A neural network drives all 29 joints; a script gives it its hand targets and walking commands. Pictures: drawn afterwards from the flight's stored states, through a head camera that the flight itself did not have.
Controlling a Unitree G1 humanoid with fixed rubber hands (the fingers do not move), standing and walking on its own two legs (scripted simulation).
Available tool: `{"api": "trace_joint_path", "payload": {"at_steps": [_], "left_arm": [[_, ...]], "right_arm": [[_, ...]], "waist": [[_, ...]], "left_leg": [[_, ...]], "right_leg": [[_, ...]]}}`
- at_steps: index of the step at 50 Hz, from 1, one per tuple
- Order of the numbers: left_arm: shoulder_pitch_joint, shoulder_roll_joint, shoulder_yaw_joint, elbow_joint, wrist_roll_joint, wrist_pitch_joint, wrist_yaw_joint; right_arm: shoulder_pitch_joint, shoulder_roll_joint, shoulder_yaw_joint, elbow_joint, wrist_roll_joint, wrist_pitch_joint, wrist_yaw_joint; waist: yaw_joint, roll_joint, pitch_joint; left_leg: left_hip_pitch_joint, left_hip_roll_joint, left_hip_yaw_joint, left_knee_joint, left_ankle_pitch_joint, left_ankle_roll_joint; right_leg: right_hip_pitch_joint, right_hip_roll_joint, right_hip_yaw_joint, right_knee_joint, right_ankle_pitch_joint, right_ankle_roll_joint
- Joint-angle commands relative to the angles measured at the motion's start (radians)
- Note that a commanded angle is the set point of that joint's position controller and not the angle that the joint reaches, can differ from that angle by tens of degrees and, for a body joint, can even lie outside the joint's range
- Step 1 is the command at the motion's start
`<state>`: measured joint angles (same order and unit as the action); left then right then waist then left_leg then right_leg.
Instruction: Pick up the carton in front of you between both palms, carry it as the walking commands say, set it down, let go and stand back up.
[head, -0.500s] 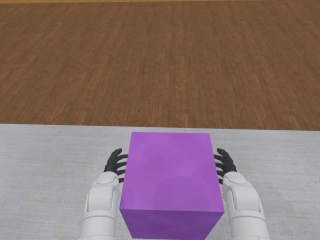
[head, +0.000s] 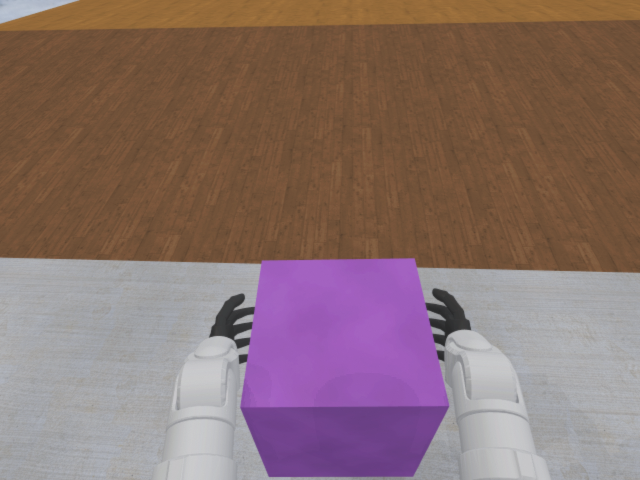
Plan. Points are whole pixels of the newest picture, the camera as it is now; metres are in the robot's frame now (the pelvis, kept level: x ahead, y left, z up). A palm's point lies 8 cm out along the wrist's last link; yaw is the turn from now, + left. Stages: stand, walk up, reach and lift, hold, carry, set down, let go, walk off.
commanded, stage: hold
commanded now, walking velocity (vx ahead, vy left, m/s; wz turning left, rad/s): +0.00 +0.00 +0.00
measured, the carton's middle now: (339, 371) +0.30 +0.00 -0.02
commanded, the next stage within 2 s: carry in 0.74 s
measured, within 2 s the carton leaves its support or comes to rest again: neither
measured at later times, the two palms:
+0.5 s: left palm (225, 343) +0.31 +0.15 +0.05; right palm (454, 344) +0.30 -0.15 +0.04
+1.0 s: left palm (202, 327) +0.32 +0.18 +0.07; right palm (431, 317) +0.33 -0.12 +0.07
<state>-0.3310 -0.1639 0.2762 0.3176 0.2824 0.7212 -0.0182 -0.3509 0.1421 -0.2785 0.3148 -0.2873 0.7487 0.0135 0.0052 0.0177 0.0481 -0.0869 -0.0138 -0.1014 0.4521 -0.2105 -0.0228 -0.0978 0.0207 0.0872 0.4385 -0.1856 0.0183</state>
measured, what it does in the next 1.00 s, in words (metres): shifts its weight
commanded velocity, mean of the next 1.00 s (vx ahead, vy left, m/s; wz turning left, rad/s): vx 0.15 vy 0.00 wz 0.00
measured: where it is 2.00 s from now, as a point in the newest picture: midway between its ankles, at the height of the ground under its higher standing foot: (323, 423)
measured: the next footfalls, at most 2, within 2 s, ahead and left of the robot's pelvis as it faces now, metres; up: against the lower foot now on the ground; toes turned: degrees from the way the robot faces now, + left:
right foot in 1.30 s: +0.29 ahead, -0.09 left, +0.00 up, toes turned -11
left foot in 1.72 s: +0.58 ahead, +0.16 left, +0.00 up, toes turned +15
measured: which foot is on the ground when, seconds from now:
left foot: down 0.00-1.00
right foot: down 0.00-0.98, up 1.00-1.00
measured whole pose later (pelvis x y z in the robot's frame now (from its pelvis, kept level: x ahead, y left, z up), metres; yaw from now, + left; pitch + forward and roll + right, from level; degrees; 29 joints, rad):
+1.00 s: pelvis +0.05 +0.02 -0.01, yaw +2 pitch +1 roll +0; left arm -0.12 -0.13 0.11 -0.10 0.17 0.91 0.04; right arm -0.14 0.13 -0.12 -0.06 -0.16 0.89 -0.04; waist -0.01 -0.02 -0.14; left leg -0.26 -0.01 0.02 0.54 -0.29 0.02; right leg -0.27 -0.03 0.06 0.57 -0.36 0.02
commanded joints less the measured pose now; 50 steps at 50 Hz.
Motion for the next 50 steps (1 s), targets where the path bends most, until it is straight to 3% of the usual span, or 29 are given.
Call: {"api": "trace_joint_path", "payload": {"at_steps": [1, 4, 5, 7, 8, 11, 12, 13, 15, 17, 18, 21, 22, 25, 27, 31, 33, 36, 37, 38, 40, 41, 42, 44, 46, 47, 48, 49, 50], "left_arm": [[-0.585, -0.968, -0.548, 0.006, -0.248, -0.025, -0.258], [-0.622, -0.923, -0.568, -0.079, -0.245, -0.016, -0.245], [-0.582, -0.952, -0.557, -0.041, -0.288, -0.006, -0.250], [-0.511, -0.925, -0.544, -0.033, -0.254, 0.003, -0.244], [-0.536, -0.902, -0.556, -0.037, -0.245, 0.009, -0.245], [-0.482, -0.962, -0.578, -0.097, -0.256, 0.003, -0.225], [-0.462, -0.916, -0.556, -0.084, -0.268, 0.005, -0.234], [-0.436, -0.951, -0.593, -0.118, -0.251, 0.003, -0.227], [-0.466, -0.928, -0.630, -0.151, -0.293, -0.004, -0.223], [-0.353, -0.929, -0.649, -0.181, -0.307, 0.005, -0.209], [-0.351, -0.975, -0.651, -0.189, -0.314, 0.006, -0.209], [-0.299, -0.878, -0.645, -0.217, -0.295, 0.013, -0.200], [-0.353, -0.890, -0.676, -0.218, -0.298, 0.012, -0.197], [-0.380, -0.904, -0.675, -0.292, -0.297, 0.006, -0.198], [-0.307, -0.885, -0.668, -0.265, -0.288, 0.008, -0.201], [-0.302, -0.898, -0.701, -0.329, -0.310, -0.002, -0.198], [-0.289, -0.884, -0.677, -0.277, -0.298, 0.008, -0.196], [-0.319, -0.844, -0.690, -0.285, -0.313, -0.004, -0.204], [-0.350, -0.871, -0.664, -0.261, -0.309, 0.013, -0.198], [-0.379, -0.862, -0.696, -0.283, -0.317, 0.018, -0.195], [-0.395, -0.871, -0.719, -0.350, -0.339, 0.037, -0.187], [-0.399, -0.911, -0.779, -0.392, -0.381, 0.049, -0.190], [-0.473, -0.872, -0.760, -0.449, -0.391, 0.052, -0.183], [-0.295, -0.893, -0.753, -0.406, -0.357, 0.098, -0.161], [-0.344, -0.864, -0.832, -0.570, -0.385, 0.144, -0.126], [-0.290, -0.884, -0.797, -0.519, -0.397, 0.178, -0.118], [-0.332, -0.866, -0.857, -0.617, -0.419, 0.198, -0.107], [-0.356, -0.872, -0.912, -0.669, -0.451, 0.223, -0.104], [-0.369, -0.885, -0.914, -0.708, -0.455, 0.236, -0.095]], "right_arm": [[-0.543, 0.958, 0.559, 0.031, 0.261, -0.043, 0.267], [-0.586, 1.007, 0.566, 0.011, 0.284, -0.027, 0.275], [-0.486, 0.967, 0.575, -0.023, 0.269, -0.018, 0.264], [-0.522, 0.944, 0.576, -0.062, 0.268, -0.020, 0.254], [-0.465, 0.936, 0.543, -0.052, 0.265, -0.018, 0.246], [-0.497, 0.922, 0.615, -0.131, 0.287, -0.020, 0.244], [-0.431, 0.962, 0.610, -0.134, 0.288, -0.008, 0.238], [-0.481, 0.949, 0.637, -0.166, 0.289, -0.014, 0.234], [-0.423, 0.945, 0.643, -0.183, 0.294, -0.025, 0.235], [-0.358, 0.916, 0.666, -0.204, 0.324, -0.020, 0.225], [-0.354, 0.893, 0.677, -0.257, 0.302, -0.026, 0.223], [-0.284, 0.898, 0.650, -0.236, 0.285, -0.012, 0.219], [-0.286, 0.876, 0.628, -0.211, 0.283, -0.021, 0.219], [-0.304, 0.887, 0.651, -0.271, 0.288, -0.028, 0.230], [-0.274, 0.890, 0.669, -0.240, 0.308, -0.023, 0.232], [-0.281, 0.907, 0.714, -0.332, 0.298, -0.037, 0.226], [-0.292, 0.894, 0.738, -0.328, 0.326, -0.022, 0.221], [-0.283, 0.866, 0.674, -0.267, 0.273, -0.017, 0.206], [-0.364, 0.876, 0.694, -0.263, 0.317, -0.007, 0.211], [-0.332, 0.864, 0.686, -0.234, 0.286, 0.010, 0.203], [-0.367, 0.891, 0.730, -0.294, 0.332, 0.027, 0.202], [-0.405, 0.930, 0.775, -0.364, 0.375, 0.033, 0.191], [-0.407, 0.939, 0.776, -0.343, 0.384, 0.052, 0.186], [-0.407, 0.905, 0.822, -0.448, 0.404, 0.074, 0.178], [-0.324, 0.936, 0.864, -0.472, 0.445, 0.115, 0.171], [-0.368, 0.911, 0.912, -0.569, 0.466, 0.139, 0.160], [-0.292, 0.900, 0.867, -0.481, 0.476, 0.168, 0.154], [-0.242, 0.913, 0.874, -0.561, 0.458, 0.177, 0.140], [-0.273, 0.904, 0.863, -0.616, 0.445, 0.194, 0.127]], "waist": [[-0.007, 0.030, -0.194], [0.033, -0.001, -0.238], [-0.011, -0.049, -0.250], [0.009, -0.047, -0.234], [-0.046, 0.005, -0.244], [0.026, 0.004, -0.240], [-0.028, -0.040, -0.302], [0.030, -0.016, -0.289], [-0.018, -0.042, -0.298], [0.014, -0.015, -0.286], [-0.018, -0.003, -0.357], [0.003, -0.041, -0.304], [-0.038, 0.001, -0.266], [-0.026, 0.023, -0.268], [0.025, 0.052, -0.254], [-0.016, -0.044, -0.315], [0.021, -0.013, -0.323], [-0.011, -0.067, -0.244], [0.012, -0.037, -0.323], [0.005, -0.047, -0.309], [0.003, -0.081, -0.287], [-0.005, -0.182, -0.246], [-0.012, -0.181, -0.246], [0.005, -0.120, -0.298], [-0.004, -0.114, -0.321], [-0.019, -0.024, -0.311], [-0.025, 0.199, -0.344], [-0.032, 0.305, -0.274], [-0.034, 0.244, -0.261]], "left_leg": [[-0.026, -0.083, 0.065, -0.124, -0.123, 0.013], [-0.028, -0.088, 0.074, -0.123, -0.009, 0.013], [0.009, -0.077, 0.047, -0.124, 0.027, 0.015], [-0.006, -0.086, 0.057, -0.131, 0.054, 0.019], [0.043, -0.083, 0.058, -0.135, 0.102, 0.005], [0.038, -0.086, 0.050, -0.139, 0.137, 0.010], [0.040, -0.083, 0.048, -0.139, 0.146, 0.008], [0.021, -0.080, 0.039, -0.141, 0.169, 0.021], [0.069, -0.074, 0.035, -0.138, 0.202, 0.013], [0.086, -0.081, 0.036, -0.136, 0.331, 0.003], [0.158, -0.083, 0.022, -0.121, 0.391, -0.017], [0.136, -0.069, 0.019, -0.154, 0.308, 0.005], [0.109, -0.067, 0.020, -0.150, 0.234, 0.003], [0.108, -0.090, 0.047, -0.150, 0.274, -0.008], [0.059, -0.087, 0.037, -0.159, 0.237, -0.011], [0.128, -0.087, 0.030, -0.135, 0.266, 0.002], [0.098, -0.088, 0.039, -0.147, 0.284, 0.013], [0.067, -0.083, 0.037, -0.135, 0.194, 0.021], [-0.020, 0.098, 0.049, -0.049, -0.010, 0.018], [-0.085, 0.070, 0.009, -0.048, -0.267, 0.024], [-0.213, 0.060, 0.010, -0.003, -0.449, 0.038], [-0.226, -0.011, 0.096, 0.087, -0.290, -0.002], [-0.237, -0.016, 0.147, 0.208, -0.194, -0.006], [-0.185, 0.006, 0.142, 0.161, -0.143, 0.013], [-0.143, 0.016, 0.127, -0.016, -0.186, 0.029], [-0.001, 0.080, 0.034, -0.113, -0.251, 0.040], [0.072, 0.274, -0.285, -0.252, -0.504, 0.119], [0.144, 0.371, -0.428, -0.301, -0.399, 0.184], [0.154, 0.380, -0.389, -0.265, -0.226, 0.223]], "right_leg": [[0.028, 0.073, -0.046, -0.115, -0.137, -0.013], [0.111, 0.064, -0.041, -0.101, 0.009, 0.010], [0.111, 0.058, -0.038, -0.126, 0.039, -0.003], [0.107, 0.066, -0.036, -0.120, 0.046, 0.013], [0.091, 0.059, -0.026, -0.128, 0.124, 0.005], [0.102, 0.066, -0.033, -0.116, 0.135, 0.003], [0.145, 0.071, -0.037, -0.130, 0.163, 0.014], [0.164, 0.077, -0.036, -0.098, 0.180, 0.021], [0.129, 0.067, -0.026, -0.106, 0.213, 0.012], [0.152, 0.087, -0.032, -0.107, 0.295, 0.012], [0.139, 0.085, -0.046, -0.126, 0.306, 0.003], [0.147, 0.081, -0.033, -0.120, 0.289, 0.001], [0.126, 0.068, -0.019, -0.126, 0.230, -0.013], [0.089, 0.092, -0.041, -0.135, 0.227, -0.003], [0.133, 0.081, -0.043, -0.138, 0.198, -0.008], [0.118, 0.079, -0.027, -0.124, 0.245, -0.001], [0.129, 0.073, -0.021, -0.116, 0.307, 0.009], [0.106, 0.079, -0.025, -0.120, 0.170, 0.007], [-0.015, -0.120, 0.014, -0.083, -0.020, -0.026], [-0.049, -0.111, 0.064, -0.099, -0.318, -0.044], [-0.081, -0.146, 0.126, -0.147, -0.550, -0.073], [-0.148, -0.165, 0.133, -0.185, -0.541, -0.077], [-0.173, -0.226, 0.189, -0.242, -0.518, -0.080], [-0.170, -0.207, 0.146, -0.188, -0.376, -0.076], [-0.194, -0.175, 0.109, -0.110, -0.456, -0.081], [-0.323, -0.126, 0.006, 0.030, -0.427, -0.045], [-0.468, -0.029, -0.118, 0.274, -0.390, -0.028], [-0.620, -0.026, -0.154, 0.368, -0.302, -0.015], [-0.664, -0.073, -0.124, 0.423, -0.296, -0.008]]}}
